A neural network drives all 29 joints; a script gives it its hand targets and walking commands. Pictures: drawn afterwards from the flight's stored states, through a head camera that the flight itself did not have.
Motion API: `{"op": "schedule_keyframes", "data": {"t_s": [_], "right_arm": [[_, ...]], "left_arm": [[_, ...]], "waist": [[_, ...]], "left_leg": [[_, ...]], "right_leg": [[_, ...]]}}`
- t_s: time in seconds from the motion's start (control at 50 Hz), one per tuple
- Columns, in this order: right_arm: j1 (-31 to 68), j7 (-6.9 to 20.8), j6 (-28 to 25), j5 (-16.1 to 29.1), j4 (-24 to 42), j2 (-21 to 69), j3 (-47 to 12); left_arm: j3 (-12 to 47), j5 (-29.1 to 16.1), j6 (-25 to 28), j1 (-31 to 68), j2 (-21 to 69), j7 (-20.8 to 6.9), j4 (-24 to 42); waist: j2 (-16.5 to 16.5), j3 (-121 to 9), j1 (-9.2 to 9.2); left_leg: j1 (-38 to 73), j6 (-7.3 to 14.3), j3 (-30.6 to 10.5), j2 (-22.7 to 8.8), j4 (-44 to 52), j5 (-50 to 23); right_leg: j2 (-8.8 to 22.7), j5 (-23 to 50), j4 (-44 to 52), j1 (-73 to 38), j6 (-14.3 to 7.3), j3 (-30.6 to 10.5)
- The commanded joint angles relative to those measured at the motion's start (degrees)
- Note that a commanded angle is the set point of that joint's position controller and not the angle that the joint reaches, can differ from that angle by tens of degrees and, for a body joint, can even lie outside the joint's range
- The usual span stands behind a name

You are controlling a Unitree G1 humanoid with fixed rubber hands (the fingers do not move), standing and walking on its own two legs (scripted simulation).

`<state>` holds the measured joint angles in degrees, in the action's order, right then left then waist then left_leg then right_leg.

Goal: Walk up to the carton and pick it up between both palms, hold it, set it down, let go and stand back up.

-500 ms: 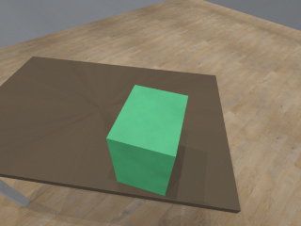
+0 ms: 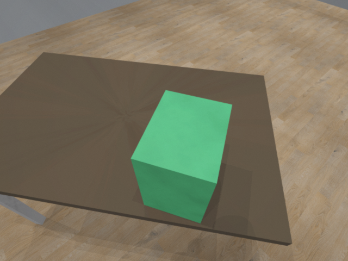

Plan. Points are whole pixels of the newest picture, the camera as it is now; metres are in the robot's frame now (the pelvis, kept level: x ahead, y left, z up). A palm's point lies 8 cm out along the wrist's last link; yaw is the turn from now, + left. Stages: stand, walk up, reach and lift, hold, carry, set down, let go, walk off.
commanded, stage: walk up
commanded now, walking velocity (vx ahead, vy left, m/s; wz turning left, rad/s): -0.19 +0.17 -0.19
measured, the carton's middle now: (183, 159) +0.35 +0.00 -0.01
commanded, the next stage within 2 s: none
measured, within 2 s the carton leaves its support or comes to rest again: neither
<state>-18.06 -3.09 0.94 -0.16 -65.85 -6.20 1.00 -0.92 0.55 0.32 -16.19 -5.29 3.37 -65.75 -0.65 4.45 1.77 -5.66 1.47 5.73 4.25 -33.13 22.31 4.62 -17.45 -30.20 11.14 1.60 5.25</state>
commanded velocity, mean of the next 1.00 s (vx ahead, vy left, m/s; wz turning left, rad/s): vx -0.06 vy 0.03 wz -0.05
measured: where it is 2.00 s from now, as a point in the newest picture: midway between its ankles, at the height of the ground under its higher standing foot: outside the picture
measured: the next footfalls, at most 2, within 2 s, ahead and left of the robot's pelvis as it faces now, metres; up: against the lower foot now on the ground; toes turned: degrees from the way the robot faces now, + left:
left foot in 0.28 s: +0.00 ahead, +0.26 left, +0.00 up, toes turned -1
right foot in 0.66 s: -0.09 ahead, +0.06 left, +0.00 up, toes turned -3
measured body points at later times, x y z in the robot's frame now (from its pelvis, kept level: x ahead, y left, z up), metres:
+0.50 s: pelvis -0.07 +0.14 +0.00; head -0.04 +0.18 +0.45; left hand -0.01 +0.40 -0.17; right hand -0.05 -0.08 -0.14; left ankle -0.04 +0.26 -0.73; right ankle -0.12 +0.00 -0.65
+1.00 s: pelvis -0.09 +0.16 +0.01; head -0.09 +0.17 +0.46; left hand -0.09 +0.36 -0.16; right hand -0.12 -0.06 -0.14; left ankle -0.04 +0.26 -0.73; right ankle -0.13 +0.06 -0.73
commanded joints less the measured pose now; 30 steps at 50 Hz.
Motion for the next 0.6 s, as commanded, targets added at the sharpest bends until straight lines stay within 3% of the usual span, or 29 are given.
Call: {"op": "schedule_keyframes", "data": {"t_s": [0.0,0.02,0.04,0.06,0.08,0.12,0.14,0.18,0.2,0.22,0.24,0.26,0.28,0.3,0.32,0.34,0.36,0.38,0.4,0.42,0.48,0.5,0.54,0.56,0.58], "right_arm": [[4.31,1.05,2.52,-0.80,7.57,-5.79,3.53],[4.31,1.22,2.86,-1.43,8.36,-6.13,4.18],[3.84,1.32,3.18,-1.20,9.51,-6.61,4.66],[2.27,1.40,3.37,-1.07,10.11,-6.79,5.08],[1.24,1.56,3.42,-0.85,9.77,-6.90,5.10],[-0.86,1.65,3.25,-0.20,9.55,-6.95,5.05],[0.09,1.70,3.20,0.18,10.11,-6.58,4.58],[-2.64,2.18,2.73,0.89,10.34,-7.29,4.31],[-5.71,1.73,0.82,0.97,10.31,-6.54,3.69],[-6.60,1.34,-0.45,0.30,9.04,-9.52,4.22],[-6.10,1.20,-0.97,-0.71,9.70,-15.77,4.86],[-3.46,1.00,-0.72,-1.08,11.87,-22.08,5.93],[-1.06,1.07,-0.22,-1.48,12.34,-22.62,5.85],[-1.08,1.96,0.17,-1.70,12.28,-23.29,6.51],[4.04,2.25,0.78,-1.14,14.18,-21.19,5.65],[7.93,2.38,0.97,-0.64,14.58,-16.08,3.65],[11.34,2.23,0.58,-0.56,15.21,-13.75,2.75],[13.10,2.28,-0.08,-0.51,16.16,-13.46,2.70],[11.06,2.19,-1.00,-0.72,15.23,-12.04,2.34],[9.37,2.16,-1.85,-0.56,14.28,-12.36,2.18],[3.14,1.79,-2.87,-0.53,10.96,-8.76,1.18],[1.92,1.56,-2.68,-0.90,10.30,-9.02,0.77],[1.34,1.29,-1.88,-1.22,9.10,-10.48,1.17],[1.55,1.24,-1.44,-1.08,8.71,-11.64,1.46],[2.28,1.42,-1.01,-0.46,8.56,-13.06,2.05]], "left_arm": [[-5.30,1.63,-1.12,-9.37,-16.14,2.89,2.63],[-5.09,2.17,-1.15,-5.97,-15.40,2.88,3.82],[-4.77,2.41,-1.18,-1.30,-14.39,2.78,5.14],[-4.93,2.38,-1.29,3.09,-14.51,2.50,6.64],[-4.95,2.32,-1.37,4.94,-14.91,2.26,7.82],[-5.38,2.22,-1.22,4.19,-16.56,2.02,8.50],[-5.51,2.35,-1.44,2.14,-16.65,1.80,7.29],[-6.20,2.10,-2.27,1.48,-18.44,1.85,5.97],[-5.61,1.27,-3.12,2.56,-15.94,0.96,4.09],[-5.00,1.58,-3.55,1.69,-12.82,-0.01,4.47],[-4.06,2.07,-4.09,-0.49,-8.79,-0.29,6.61],[-3.62,1.80,-4.79,-4.23,-7.90,0.13,8.15],[-3.83,1.40,-5.43,-2.71,-9.10,0.08,8.79],[-3.74,1.05,-5.65,-1.08,-9.94,-0.70,9.17],[-3.98,0.80,-5.47,4.21,-11.11,-1.80,11.04],[-4.09,0.64,-4.90,4.43,-11.01,-2.72,10.01],[-4.18,0.47,-4.24,1.43,-10.71,-3.22,8.24],[-4.27,0.61,-3.63,-1.66,-11.21,-3.21,6.28],[-4.08,0.84,-3.21,-3.47,-10.19,-3.00,4.81],[-3.97,0.54,-3.03,-4.12,-10.44,-2.61,4.49],[-3.45,0.30,-2.86,3.73,-10.36,-1.74,6.62],[-3.48,0.08,-2.86,4.83,-10.66,-1.72,6.81],[-2.61,-0.43,-2.75,3.15,-9.07,-1.41,5.45],[-2.43,-0.74,-2.69,0.39,-8.98,-1.15,4.22],[-1.91,-0.70,-2.33,-3.23,-7.92,-0.87,2.24]], "waist": [[-10.13,-1.23,3.52],[-13.53,1.08,2.05],[-13.46,2.35,-0.05],[-14.13,3.00,-1.96],[-13.45,1.85,-2.68],[-11.95,-1.47,-2.80],[-12.09,-1.69,-1.83],[-14.40,-4.86,-2.23],[-15.90,-6.88,-6.48],[-3.82,-5.87,-6.01],[14.00,-5.84,-4.23],[23.16,-9.61,-2.03],[18.91,-8.35,-2.68],[24.36,-10.16,-5.12],[27.40,-4.49,-4.35],[24.69,-1.51,-2.06],[22.72,-0.65,0.65],[19.51,-1.65,1.65],[14.55,-4.14,1.67],[14.79,-5.15,1.62],[9.43,-3.31,-1.11],[10.21,-2.25,-1.97],[8.73,-2.16,-2.20],[9.38,-2.84,-1.20],[7.33,-3.22,0.24]], "left_leg": [[-13.71,-3.82,-9.99,-6.39,-38.59,11.02],[-13.03,-3.94,-11.38,-6.76,-39.04,9.34],[-12.76,-3.76,-13.11,-7.66,-37.17,7.86],[-13.80,-4.33,-11.72,-7.68,-31.53,7.00],[-15.94,-4.76,-9.90,-6.63,-27.98,5.32],[-16.01,-6.06,-6.85,-6.38,-20.75,4.09],[-14.73,-6.89,-4.61,-5.88,-15.00,4.12],[-6.61,-6.63,-3.61,-6.70,-1.97,-3.43],[0.27,-6.62,-2.69,-5.58,6.51,-11.90],[4.90,-6.55,-6.03,-8.22,11.34,-19.85],[4.03,-5.33,-15.42,-19.07,10.81,-33.29],[-3.41,-0.27,-26.15,-30.40,12.29,-37.87],[-12.04,5.08,-25.90,-31.81,15.86,-30.95],[-16.97,7.26,-33.65,-31.23,25.43,14.58],[-20.07,4.93,-33.20,-26.36,29.07,28.19],[-21.08,2.65,-26.84,-19.09,27.01,23.44],[-16.43,1.33,-20.64,-16.24,22.79,12.78],[-10.79,1.70,-16.44,-15.47,19.51,-0.24],[-5.67,3.09,-15.35,-16.01,16.52,-12.85],[-3.60,4.86,-16.24,-17.97,14.85,-21.04],[-7.29,6.86,-17.51,-17.73,15.23,-24.50],[-8.06,7.23,-17.85,-17.70,15.99,-21.63],[-7.07,9.12,-20.99,-18.99,16.92,-16.37],[-8.10,9.39,-21.88,-19.36,16.83,-14.40],[-8.52,8.32,-20.87,-18.83,15.74,-12.63]], "right_leg": [[25.05,50.20,11.49,7.24,-17.50,-23.01],[21.45,44.22,11.38,12.03,-14.78,-19.92],[19.77,38.53,11.13,14.58,-12.39,-18.61],[17.68,34.93,10.81,13.50,-10.14,-14.88],[16.07,35.80,9.99,10.26,-9.25,-12.29],[14.83,37.10,8.27,5.76,-8.60,-9.48],[13.89,36.06,7.67,5.21,-7.76,-9.34],[12.54,27.60,3.70,5.71,-5.13,-6.40],[3.23,15.17,-4.62,7.41,-2.83,-1.36],[-1.78,-1.72,-12.87,16.37,-0.89,-1.27],[-4.99,-22.03,-23.36,24.37,0.14,-1.66],[-4.81,-24.15,-34.87,21.46,1.11,-5.56],[-3.98,-21.95,-40.17,16.77,0.94,-8.50],[-2.29,-17.19,-41.57,16.11,-0.58,-10.33],[-1.98,-13.67,-40.20,19.27,-1.41,-12.42],[-2.41,-8.02,-37.84,16.42,-2.14,-13.77],[-2.82,-4.62,-35.77,17.79,-2.25,-13.18],[-4.24,-2.82,-36.12,18.76,-2.17,-10.40],[-5.16,-2.61,-36.38,18.58,-1.69,-8.51],[-5.29,-4.02,-33.17,17.53,-1.34,-8.08],[-4.73,-8.84,-16.38,8.55,-1.42,-8.35],[-4.86,-9.96,-11.81,6.57,-1.40,-7.71],[-5.71,-11.52,-2.24,3.86,-1.55,-5.63],[-5.91,-8.40,3.94,-0.52,-1.96,-5.32],[-5.57,-0.15,12.84,-4.51,-2.58,-4.73]]}}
